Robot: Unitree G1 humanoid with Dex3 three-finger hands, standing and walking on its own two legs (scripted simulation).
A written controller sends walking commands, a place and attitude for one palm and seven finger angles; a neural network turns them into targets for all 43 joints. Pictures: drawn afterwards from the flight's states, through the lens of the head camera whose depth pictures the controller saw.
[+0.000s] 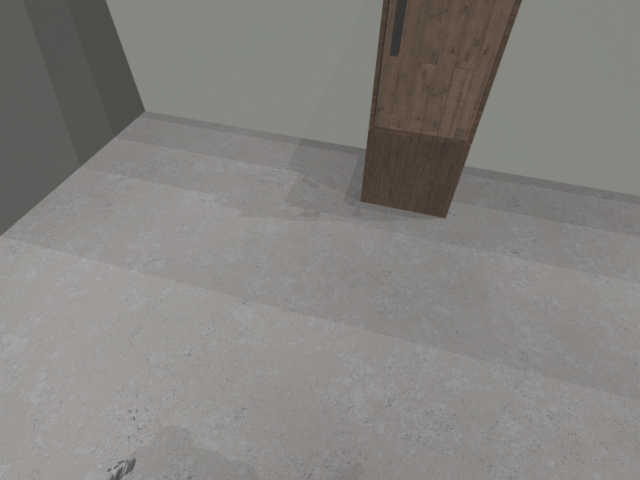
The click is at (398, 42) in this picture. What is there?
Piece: cupboard door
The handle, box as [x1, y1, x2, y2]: [390, 0, 406, 56]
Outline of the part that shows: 406,0 397,0 390,55 397,56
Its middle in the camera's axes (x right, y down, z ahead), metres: +0.24 -0.67 +1.20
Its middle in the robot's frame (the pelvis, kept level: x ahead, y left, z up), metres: +1.37 -0.18 +0.04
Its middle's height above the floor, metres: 0.81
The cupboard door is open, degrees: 0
